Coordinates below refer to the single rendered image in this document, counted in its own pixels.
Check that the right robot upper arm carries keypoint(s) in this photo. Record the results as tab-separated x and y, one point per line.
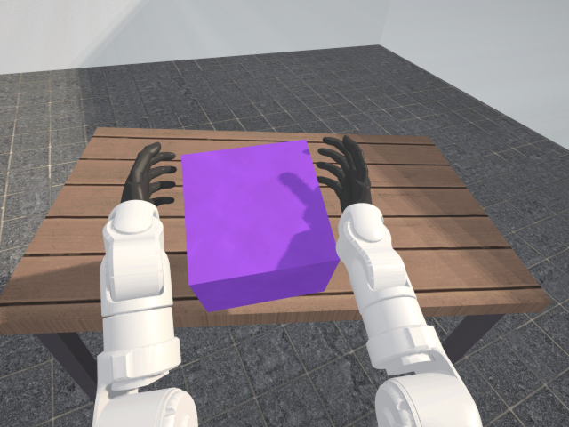
432	399

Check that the table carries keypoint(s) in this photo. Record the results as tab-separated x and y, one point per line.
457	261

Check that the right robot hand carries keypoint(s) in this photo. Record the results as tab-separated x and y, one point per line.
354	185

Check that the left robot hand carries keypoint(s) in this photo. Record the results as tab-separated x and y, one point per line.
138	186

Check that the right robot forearm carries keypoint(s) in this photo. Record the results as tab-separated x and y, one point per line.
400	341

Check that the carton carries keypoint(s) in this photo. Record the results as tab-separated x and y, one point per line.
256	225

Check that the left robot upper arm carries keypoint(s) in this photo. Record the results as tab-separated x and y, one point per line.
170	407

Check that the left robot forearm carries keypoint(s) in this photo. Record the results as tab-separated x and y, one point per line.
135	286

